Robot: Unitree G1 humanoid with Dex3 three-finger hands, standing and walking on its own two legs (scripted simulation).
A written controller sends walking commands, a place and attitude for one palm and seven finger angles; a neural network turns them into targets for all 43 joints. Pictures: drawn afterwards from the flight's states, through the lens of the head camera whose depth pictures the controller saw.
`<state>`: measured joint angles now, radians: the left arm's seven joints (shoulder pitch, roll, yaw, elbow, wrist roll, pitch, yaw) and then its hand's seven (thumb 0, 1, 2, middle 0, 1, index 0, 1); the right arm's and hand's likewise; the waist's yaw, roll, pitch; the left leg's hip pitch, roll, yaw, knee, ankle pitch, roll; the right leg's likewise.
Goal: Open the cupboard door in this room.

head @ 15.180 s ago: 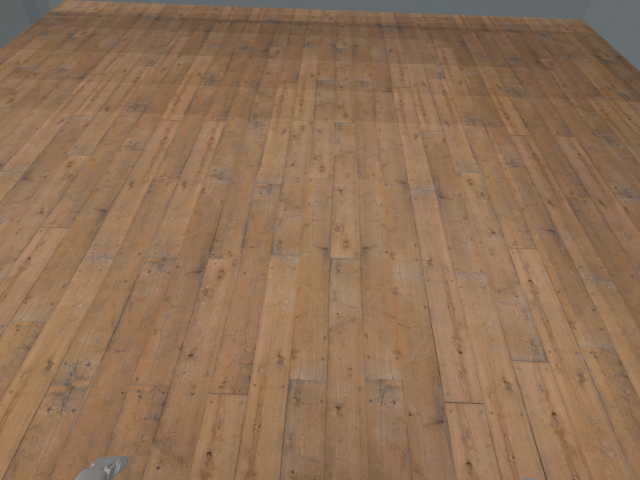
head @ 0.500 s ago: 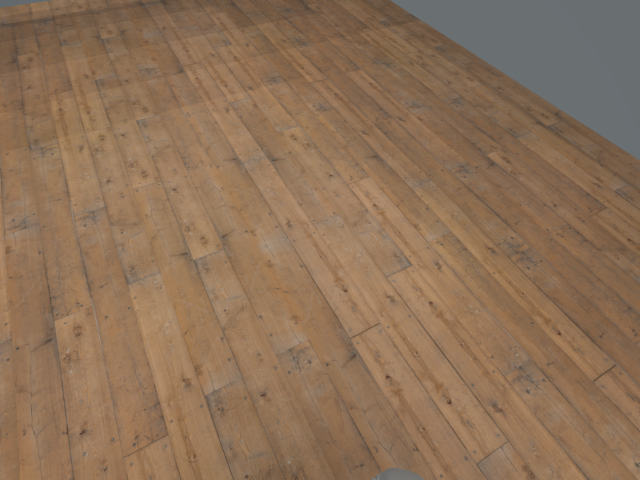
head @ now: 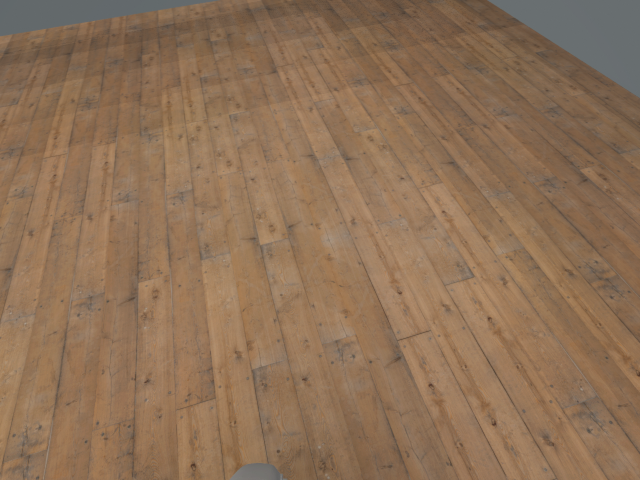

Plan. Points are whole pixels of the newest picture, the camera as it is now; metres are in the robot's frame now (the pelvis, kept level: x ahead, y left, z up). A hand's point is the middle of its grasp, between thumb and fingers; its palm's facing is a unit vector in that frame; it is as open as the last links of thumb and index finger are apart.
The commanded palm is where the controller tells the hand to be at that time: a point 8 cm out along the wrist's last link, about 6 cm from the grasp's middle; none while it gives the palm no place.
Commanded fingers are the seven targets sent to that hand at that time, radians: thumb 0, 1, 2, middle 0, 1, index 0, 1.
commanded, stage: turn or walk to find it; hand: left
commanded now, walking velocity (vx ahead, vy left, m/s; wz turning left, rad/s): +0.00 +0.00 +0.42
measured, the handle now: out of the picture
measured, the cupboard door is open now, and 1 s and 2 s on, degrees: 0 0 0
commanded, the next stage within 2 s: stand and wait in 1.00 s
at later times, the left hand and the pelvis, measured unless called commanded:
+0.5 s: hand out of the picture +0.01 +0.25 -0.16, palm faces +0.22 -0.94 -0.26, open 7.4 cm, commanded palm none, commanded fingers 0.00 0.90 0.90 -0.20 -0.30 -0.20 -0.30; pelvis -0.03 +0.03 +0.00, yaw +11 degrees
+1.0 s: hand out of the picture -0.10 +0.22 -0.18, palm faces +0.45 -0.86 -0.24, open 7.4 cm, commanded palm none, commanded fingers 0.00 0.90 0.90 -0.20 -0.30 -0.20 -0.30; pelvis -0.05 +0.02 -0.01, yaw +25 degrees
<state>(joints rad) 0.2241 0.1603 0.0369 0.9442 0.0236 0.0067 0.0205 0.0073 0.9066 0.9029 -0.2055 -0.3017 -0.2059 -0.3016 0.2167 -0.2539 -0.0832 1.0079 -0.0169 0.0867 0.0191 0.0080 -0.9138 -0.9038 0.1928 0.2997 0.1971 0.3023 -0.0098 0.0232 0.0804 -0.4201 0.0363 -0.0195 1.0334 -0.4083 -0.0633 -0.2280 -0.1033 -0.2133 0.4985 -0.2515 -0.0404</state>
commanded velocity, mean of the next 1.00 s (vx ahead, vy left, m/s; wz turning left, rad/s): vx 0.00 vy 0.00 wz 0.41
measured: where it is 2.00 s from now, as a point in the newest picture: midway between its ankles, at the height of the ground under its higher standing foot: outside the picture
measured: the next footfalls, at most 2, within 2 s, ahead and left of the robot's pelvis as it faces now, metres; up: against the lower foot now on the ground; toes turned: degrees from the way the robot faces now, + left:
left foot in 0.18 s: +0.00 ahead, +0.16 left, +0.00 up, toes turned +9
right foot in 0.58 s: +0.03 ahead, -0.08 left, +0.00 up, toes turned +9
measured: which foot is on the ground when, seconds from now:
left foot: up 0.00-0.16, down 0.18-0.58, up 0.60-1.00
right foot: down 0.00-0.18, up 0.20-0.56, down 0.58-1.00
